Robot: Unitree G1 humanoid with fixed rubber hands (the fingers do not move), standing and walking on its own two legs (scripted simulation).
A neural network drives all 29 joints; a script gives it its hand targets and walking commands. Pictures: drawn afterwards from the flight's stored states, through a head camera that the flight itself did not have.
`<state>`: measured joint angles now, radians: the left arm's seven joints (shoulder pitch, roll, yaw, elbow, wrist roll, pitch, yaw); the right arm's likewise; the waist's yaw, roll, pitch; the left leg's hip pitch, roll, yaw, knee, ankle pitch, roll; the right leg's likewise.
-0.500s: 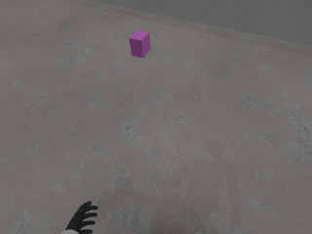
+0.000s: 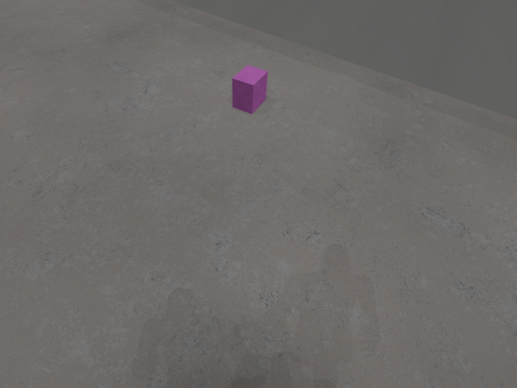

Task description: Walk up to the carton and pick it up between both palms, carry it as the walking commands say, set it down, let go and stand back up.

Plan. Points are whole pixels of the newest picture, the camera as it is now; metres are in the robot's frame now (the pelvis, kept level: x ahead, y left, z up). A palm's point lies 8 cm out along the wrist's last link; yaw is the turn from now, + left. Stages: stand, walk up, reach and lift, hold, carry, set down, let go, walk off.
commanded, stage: walk up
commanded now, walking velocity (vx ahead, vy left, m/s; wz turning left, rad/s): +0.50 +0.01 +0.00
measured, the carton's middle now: (249, 89) +1.94 +0.11 -0.66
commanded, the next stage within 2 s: none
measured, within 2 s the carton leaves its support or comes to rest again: neither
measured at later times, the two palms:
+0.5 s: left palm (151, 345) +0.22 +0.20 -0.11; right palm (440, 354) +0.24 -0.32 -0.14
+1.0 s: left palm (166, 206) +0.52 +0.25 -0.12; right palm (381, 251) +0.44 -0.25 -0.12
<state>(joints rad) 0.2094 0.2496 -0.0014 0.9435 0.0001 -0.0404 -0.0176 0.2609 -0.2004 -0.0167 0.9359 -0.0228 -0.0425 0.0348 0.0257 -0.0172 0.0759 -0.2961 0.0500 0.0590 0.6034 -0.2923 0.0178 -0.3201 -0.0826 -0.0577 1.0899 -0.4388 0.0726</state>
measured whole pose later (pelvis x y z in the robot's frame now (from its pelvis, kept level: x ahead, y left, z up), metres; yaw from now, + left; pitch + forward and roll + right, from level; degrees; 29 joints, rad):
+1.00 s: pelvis +0.41 +0.00 +0.00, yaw +0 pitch -2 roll -1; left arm 0.10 0.24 0.00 0.94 0.00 -0.04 -0.02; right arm 0.29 -0.22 -0.02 0.98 -0.02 -0.05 0.03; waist 0.01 -0.02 0.07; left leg -0.26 0.04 0.06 0.57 -0.27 0.01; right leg -0.36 -0.09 -0.04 1.06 -0.48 0.06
